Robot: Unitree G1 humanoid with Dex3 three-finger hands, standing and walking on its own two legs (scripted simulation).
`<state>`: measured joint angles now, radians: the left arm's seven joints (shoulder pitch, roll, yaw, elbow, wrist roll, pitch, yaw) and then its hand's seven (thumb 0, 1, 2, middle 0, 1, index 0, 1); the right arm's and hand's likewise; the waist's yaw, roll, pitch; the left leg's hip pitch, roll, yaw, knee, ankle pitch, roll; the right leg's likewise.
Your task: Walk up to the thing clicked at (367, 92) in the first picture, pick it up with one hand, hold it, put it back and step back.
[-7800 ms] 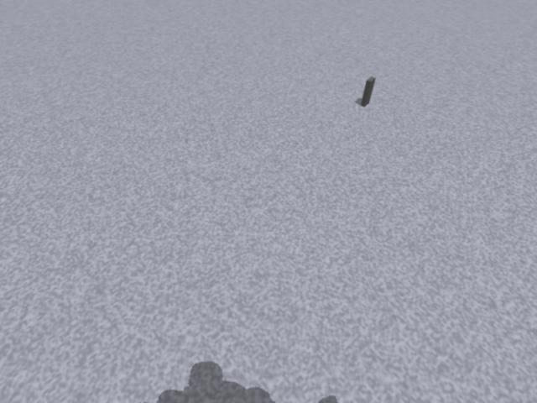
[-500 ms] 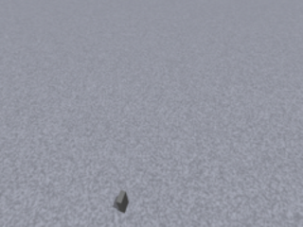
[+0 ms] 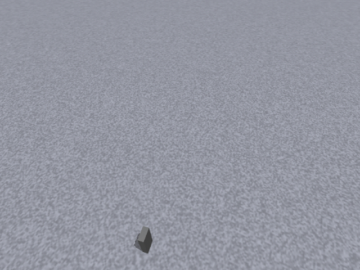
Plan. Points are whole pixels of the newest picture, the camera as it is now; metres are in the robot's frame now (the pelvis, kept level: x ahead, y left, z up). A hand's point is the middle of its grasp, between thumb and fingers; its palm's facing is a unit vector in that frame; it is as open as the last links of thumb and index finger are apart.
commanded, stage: stand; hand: left
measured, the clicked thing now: (145, 240) +0.40 +0.18 -0.69
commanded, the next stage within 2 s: go down in 1.44 s
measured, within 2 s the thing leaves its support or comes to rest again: neither
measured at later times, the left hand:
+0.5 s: hand out of the picture +0.08 +0.25 -0.16, palm faces -0.02 -0.94 -0.35, open 7.4 cm
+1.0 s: hand out of the picture +0.08 +0.25 -0.15, palm faces -0.02 -0.94 -0.35, open 7.4 cm
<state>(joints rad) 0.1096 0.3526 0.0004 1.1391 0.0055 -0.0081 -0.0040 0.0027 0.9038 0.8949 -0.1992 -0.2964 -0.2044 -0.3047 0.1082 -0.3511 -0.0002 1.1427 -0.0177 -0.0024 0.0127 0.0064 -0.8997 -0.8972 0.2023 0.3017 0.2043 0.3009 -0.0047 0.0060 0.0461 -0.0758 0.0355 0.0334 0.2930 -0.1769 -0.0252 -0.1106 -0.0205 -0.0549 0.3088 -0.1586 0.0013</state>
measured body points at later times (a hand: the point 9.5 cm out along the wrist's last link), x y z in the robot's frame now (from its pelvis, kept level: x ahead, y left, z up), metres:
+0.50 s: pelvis +0.01 +0.00 +0.00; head +0.02 -0.01 +0.45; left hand +0.08 +0.30 -0.13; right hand +0.08 -0.30 -0.14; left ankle -0.01 +0.13 -0.75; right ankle +0.01 -0.12 -0.75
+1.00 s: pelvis +0.01 +0.00 +0.00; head +0.02 +0.00 +0.45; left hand +0.09 +0.30 -0.13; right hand +0.08 -0.30 -0.14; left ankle -0.01 +0.13 -0.75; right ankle +0.01 -0.12 -0.75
